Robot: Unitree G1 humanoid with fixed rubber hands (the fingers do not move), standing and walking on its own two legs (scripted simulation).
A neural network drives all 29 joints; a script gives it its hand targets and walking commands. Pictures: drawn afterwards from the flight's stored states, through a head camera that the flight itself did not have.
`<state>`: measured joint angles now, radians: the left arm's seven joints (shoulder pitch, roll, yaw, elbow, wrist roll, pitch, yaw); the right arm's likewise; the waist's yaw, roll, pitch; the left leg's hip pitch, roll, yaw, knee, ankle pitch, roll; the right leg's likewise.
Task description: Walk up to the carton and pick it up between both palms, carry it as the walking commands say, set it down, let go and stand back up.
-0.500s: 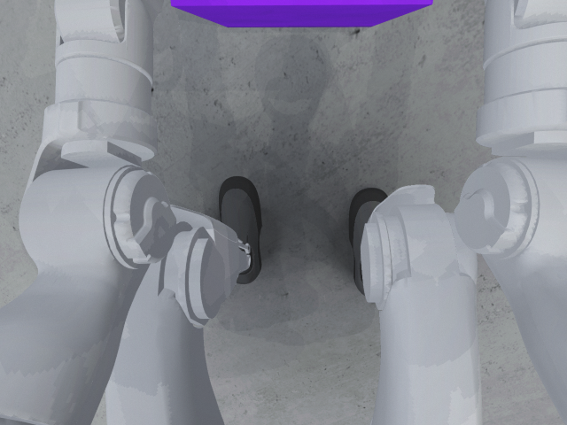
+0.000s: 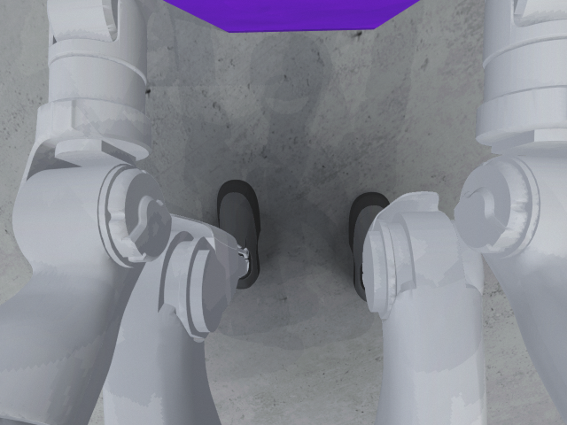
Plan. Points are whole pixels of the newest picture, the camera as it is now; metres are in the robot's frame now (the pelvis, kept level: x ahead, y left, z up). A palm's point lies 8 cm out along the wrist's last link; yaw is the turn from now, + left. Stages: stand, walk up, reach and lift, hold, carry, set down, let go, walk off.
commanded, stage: set down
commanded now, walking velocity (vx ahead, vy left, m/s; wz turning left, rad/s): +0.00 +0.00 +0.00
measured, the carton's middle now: out of the picture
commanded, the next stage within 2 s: none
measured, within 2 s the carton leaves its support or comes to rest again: neither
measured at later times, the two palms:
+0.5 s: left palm out of the picture +0.57 +0.10 -0.18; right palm out of the picture +0.56 -0.21 -0.19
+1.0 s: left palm out of the picture +0.57 +0.12 -0.19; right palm out of the picture +0.55 -0.25 -0.19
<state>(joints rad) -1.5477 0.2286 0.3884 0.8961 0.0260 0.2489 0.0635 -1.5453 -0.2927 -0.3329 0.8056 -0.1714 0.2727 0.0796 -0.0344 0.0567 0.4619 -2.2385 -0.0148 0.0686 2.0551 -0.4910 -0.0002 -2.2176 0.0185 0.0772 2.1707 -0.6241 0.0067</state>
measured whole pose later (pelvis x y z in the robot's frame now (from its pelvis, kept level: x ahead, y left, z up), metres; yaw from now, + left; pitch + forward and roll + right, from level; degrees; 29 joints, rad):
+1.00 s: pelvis -0.01 +0.00 -0.01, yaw +0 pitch +34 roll +5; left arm -1.56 0.33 0.17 1.03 -0.14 0.12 0.16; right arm -1.60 -0.49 -0.17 1.06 0.09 0.12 -0.03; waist -0.03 0.03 0.52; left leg -2.22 -0.02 0.06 2.11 -0.49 -0.01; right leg -2.20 0.02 0.07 2.23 -0.63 0.01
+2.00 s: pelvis -0.01 -0.01 +0.15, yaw -3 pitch +25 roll +4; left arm -1.49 0.35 0.17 0.81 -0.17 0.37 0.18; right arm -1.50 -0.52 -0.17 0.89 0.14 0.34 -0.03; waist -0.03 -0.01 0.52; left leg -1.59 -0.02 0.05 1.61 -0.45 -0.01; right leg -1.59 0.02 0.07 1.72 -0.56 0.01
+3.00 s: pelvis +0.05 +0.00 +0.32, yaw -6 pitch +14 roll +1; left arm -0.35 0.20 0.13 0.49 -0.09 0.26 -0.01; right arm -0.35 -0.25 -0.17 0.49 0.12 0.23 0.03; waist -0.03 0.00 0.12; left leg -0.85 -0.01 0.04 0.91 -0.31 0.01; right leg -0.84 0.02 0.07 0.97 -0.38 0.01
